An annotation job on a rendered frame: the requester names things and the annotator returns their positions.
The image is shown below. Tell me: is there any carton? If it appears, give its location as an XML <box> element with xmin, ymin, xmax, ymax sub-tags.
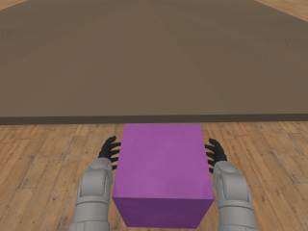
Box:
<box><xmin>112</xmin><ymin>123</ymin><xmax>215</xmax><ymax>229</ymax></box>

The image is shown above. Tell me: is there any robot right forearm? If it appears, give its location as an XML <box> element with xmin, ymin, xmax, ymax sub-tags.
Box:
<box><xmin>213</xmin><ymin>161</ymin><xmax>260</xmax><ymax>231</ymax></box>

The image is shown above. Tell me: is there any robot right hand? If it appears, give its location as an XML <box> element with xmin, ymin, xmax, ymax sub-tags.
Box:
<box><xmin>204</xmin><ymin>138</ymin><xmax>227</xmax><ymax>173</ymax></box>

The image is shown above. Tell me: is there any robot left hand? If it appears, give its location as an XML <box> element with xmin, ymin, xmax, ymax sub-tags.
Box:
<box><xmin>98</xmin><ymin>136</ymin><xmax>121</xmax><ymax>170</ymax></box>

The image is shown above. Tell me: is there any robot left forearm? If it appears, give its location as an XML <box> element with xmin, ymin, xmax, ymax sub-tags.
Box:
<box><xmin>67</xmin><ymin>157</ymin><xmax>113</xmax><ymax>231</ymax></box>

